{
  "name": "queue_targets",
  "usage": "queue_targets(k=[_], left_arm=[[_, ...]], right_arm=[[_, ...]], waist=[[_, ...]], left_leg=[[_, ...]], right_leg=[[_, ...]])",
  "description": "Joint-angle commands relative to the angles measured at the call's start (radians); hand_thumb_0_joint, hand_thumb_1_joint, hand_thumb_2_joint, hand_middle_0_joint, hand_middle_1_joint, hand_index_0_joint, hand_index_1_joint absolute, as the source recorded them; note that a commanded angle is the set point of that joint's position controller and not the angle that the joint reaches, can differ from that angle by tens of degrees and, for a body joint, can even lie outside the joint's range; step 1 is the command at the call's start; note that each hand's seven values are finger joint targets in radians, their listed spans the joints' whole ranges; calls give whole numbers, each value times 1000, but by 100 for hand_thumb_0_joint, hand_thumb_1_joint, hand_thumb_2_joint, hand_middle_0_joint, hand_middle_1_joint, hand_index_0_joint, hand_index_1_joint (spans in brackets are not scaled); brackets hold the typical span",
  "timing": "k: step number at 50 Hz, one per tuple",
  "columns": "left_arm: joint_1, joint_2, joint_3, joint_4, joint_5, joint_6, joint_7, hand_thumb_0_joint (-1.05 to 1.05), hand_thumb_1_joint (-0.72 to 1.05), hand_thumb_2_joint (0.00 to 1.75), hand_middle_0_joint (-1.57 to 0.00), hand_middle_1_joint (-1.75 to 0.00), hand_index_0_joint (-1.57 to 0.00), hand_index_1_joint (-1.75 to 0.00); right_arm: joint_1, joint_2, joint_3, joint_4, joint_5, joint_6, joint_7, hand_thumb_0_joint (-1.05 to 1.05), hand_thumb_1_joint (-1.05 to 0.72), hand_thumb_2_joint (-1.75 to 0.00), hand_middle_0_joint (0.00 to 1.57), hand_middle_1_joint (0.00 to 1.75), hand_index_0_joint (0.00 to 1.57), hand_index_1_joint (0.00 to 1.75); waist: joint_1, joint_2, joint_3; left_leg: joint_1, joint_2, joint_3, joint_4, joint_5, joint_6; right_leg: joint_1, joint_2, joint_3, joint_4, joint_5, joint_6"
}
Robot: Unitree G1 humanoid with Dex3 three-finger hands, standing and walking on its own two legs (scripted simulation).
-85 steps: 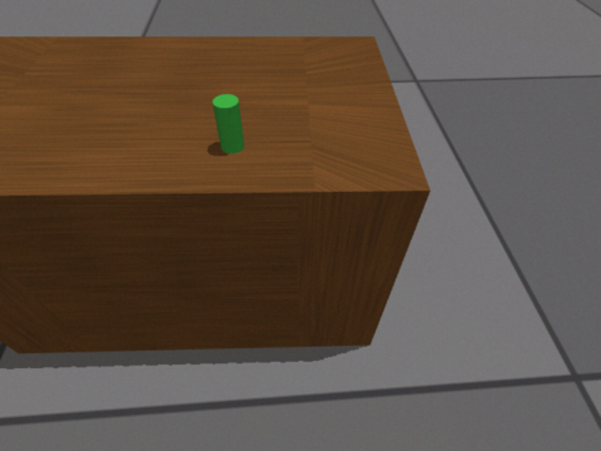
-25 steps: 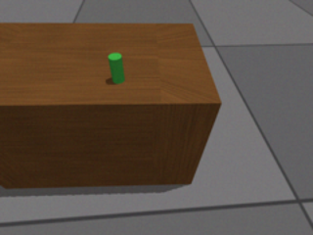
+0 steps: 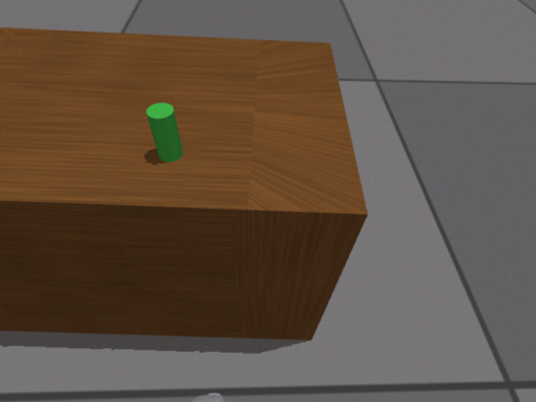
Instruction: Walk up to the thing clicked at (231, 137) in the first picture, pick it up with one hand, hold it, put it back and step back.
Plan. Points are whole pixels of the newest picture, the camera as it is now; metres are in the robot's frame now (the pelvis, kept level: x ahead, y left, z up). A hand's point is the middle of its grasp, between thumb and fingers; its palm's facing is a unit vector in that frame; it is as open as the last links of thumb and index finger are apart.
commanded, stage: walk up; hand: left
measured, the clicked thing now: (165, 133) +0.59 +0.23 +0.04
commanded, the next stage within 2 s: stand in 1.70 s
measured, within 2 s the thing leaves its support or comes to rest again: neither
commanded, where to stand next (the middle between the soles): +0.13 -0.01 m, yaw +0 degrees
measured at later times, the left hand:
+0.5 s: hand (147, 361) +0.21 +0.21 -0.14, palm faces -0.05 -0.91 -0.41, open 7.4 cm
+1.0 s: hand (128, 382) +0.18 +0.24 -0.15, palm faces +0.04 -0.94 -0.35, open 7.4 cm
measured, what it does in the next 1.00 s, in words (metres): walks ahead: left foot, then right foot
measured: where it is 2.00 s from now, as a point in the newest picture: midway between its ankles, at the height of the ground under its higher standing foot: outside the picture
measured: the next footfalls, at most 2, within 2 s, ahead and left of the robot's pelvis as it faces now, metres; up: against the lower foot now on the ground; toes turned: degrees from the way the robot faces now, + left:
left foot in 0.02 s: +0.12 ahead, +0.12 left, +0.00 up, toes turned +3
right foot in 0.32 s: +0.19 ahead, -0.16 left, +0.00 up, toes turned -2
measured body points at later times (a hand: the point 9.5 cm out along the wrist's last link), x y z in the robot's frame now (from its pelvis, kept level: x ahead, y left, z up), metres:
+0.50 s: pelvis +0.09 -0.05 -0.02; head +0.13 -0.07 +0.43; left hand +0.21 +0.26 -0.11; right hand +0.17 -0.36 -0.15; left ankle +0.08 +0.11 -0.70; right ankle +0.15 -0.16 -0.73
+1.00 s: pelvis +0.10 -0.03 +0.01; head +0.11 -0.02 +0.46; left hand +0.18 +0.29 -0.12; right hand +0.20 -0.32 -0.12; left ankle +0.09 +0.10 -0.73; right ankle +0.15 -0.16 -0.73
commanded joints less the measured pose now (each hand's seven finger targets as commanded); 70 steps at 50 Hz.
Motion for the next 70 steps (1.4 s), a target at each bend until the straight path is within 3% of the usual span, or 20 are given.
queue_targets(k=[1,2,3,6,8,11,13,15,16,17,18,21,25,27,29,30,31,36,45,70], left_arm=[[-63,156,23,-131,-10,-16,25,0,90,90,-20,-30,-20,-30],[-40,99,10,-150,-19,-15,26,0,90,90,-20,-30,-20,-30],[-17,216,41,-119,-9,-4,43,0,90,90,-20,-30,-20,-30],[-17,223,42,-92,-17,-7,50,0,90,90,-20,-30,-20,-30],[2,203,38,-75,-21,-7,45,0,90,90,-20,-30,-20,-30],[-11,153,30,-76,-27,-10,46,0,90,90,-20,-30,-20,-30],[-9,152,33,-51,-22,-14,55,0,90,90,-20,-30,-20,-30],[1,193,45,-43,-15,-25,65,0,90,90,-20,-30,-20,-30],[-5,257,60,-48,-8,-34,70,0,90,90,-20,-30,-20,-30],[-44,294,55,-71,-21,-36,70,0,90,90,-20,-30,-20,-30],[-97,303,49,-76,-16,-32,72,0,90,90,-20,-30,-20,-30],[-162,263,33,-60,-10,-30,86,0,90,90,-20,-30,-20,-30],[-152,256,31,-46,-11,-26,88,0,90,90,-20,-30,-20,-30],[-200,251,27,-48,-20,-18,89,0,90,90,-20,-30,-20,-30],[-213,222,15,-48,-34,-8,86,0,90,90,-20,-30,-20,-30],[-209,190,6,-47,-39,-5,84,0,90,90,-20,-30,-20,-30],[-228,190,5,-20,-41,1,86,0,90,90,-20,-30,-20,-30],[-261,213,0,37,-25,-11,76,0,90,90,-20,-30,-20,-30],[-288,183,-17,126,-33,-12,72,0,90,90,-20,-30,-20,-30],[-318,169,-11,212,-13,-14,71,0,90,90,-20,-30,-20,-30]], right_arm=[[192,-231,-81,-25,-14,-40,-41,0,-90,-90,20,30,20,30],[200,-319,-94,-63,-25,-51,-49,0,-90,-90,20,30,20,30],[152,-363,-99,-94,5,-48,-48,0,-90,-90,20,30,20,30],[86,-283,-69,-111,10,-51,-62,0,-90,-90,20,30,20,30],[61,-260,-57,-120,12,-49,-65,0,-90,-90,20,30,20,30],[11,-241,-40,-140,5,-36,-68,0,-90,-90,20,30,20,30],[-9,-232,-32,-141,17,-15,-68,0,-90,-90,20,30,20,30],[-30,-179,-11,-147,38,4,-68,0,-90,-90,20,30,20,30],[-2,-129,7,-155,44,11,-66,0,-90,-90,20,30,20,30],[11,-123,8,-144,42,33,-76,0,-90,-90,20,30,20,30],[-17,-181,-14,-118,35,48,-84,0,-90,-90,20,30,20,30],[6,-181,-9,-56,41,46,-79,0,-90,-90,20,30,20,30],[-15,-175,-8,-20,25,45,-70,0,-90,-90,20,30,20,30],[-1,-162,-8,2,24,42,-68,0,-90,-90,20,30,20,30],[-6,-185,-19,17,9,33,-68,0,-90,-90,20,30,20,30],[-63,-234,-28,0,-2,30,-67,0,-90,-90,20,30,20,30],[-161,-242,-25,-8,17,31,-58,0,-90,-90,20,30,20,30],[-169,-191,7,42,20,40,-50,0,-90,-90,20,30,20,30],[-221,-176,24,107,26,36,-50,0,-90,-90,20,30,20,30],[-274,-160,22,182,24,48,-44,0,-90,-90,20,30,20,30]], waist=[[-122,171,-74],[-101,325,-62],[-94,191,-64],[-49,111,-12],[-34,163,-22],[-17,213,-50],[-12,179,-90],[15,70,-131],[10,-111,-158],[-2,-165,-170],[-9,-131,-123],[-38,-155,-78],[-15,-184,-143],[-43,-176,-161],[-51,-107,-177],[-28,13,-167],[-5,67,-114],[-22,69,-96],[-17,43,-129],[-24,2,-110]], left_leg=[[424,25,-111,-282,-29,38],[459,302,-595,-423,-94,129],[354,403,-711,-439,-136,253],[310,301,-431,-336,255,236],[235,253,-248,-288,509,209],[134,219,-115,-200,769,188],[74,174,-78,-97,696,145],[3,99,-35,40,425,66],[-100,29,-4,192,173,23],[-53,-25,-38,290,-271,6],[-16,0,-98,356,-329,5],[-67,27,-98,271,-222,2],[4,0,-43,125,-185,-12],[73,-21,-10,-32,-69,-8],[191,6,-57,-164,142,9],[160,106,-220,-197,175,53],[38,134,-236,-195,116,104],[51,57,-149,-208,45,38],[162,86,-146,-299,216,29],[225,79,-117,-422,178,2]], right_leg=[[-354,-69,57,202,-20,-98],[-527,79,38,442,-207,-30],[-475,27,159,512,-270,-34],[-459,-26,204,522,-157,-29],[-358,-36,135,416,-125,-12],[-161,-25,53,227,-30,-5],[-44,19,11,106,101,-15],[80,9,49,-35,317,-42],[134,-162,289,-78,434,-85],[-4,-377,548,-186,374,-225],[-95,-373,563,-181,277,-270],[-76,-257,370,-114,315,-193],[-28,-229,300,-47,497,-189],[-39,-212,259,0,496,-168],[-119,-190,234,47,409,-109],[-165,-127,188,74,261,-52],[-97,-46,109,76,60,-26],[-62,-115,174,-61,90,-52],[24,-98,110,-118,254,-18],[80,-120,115,-288,227,12]])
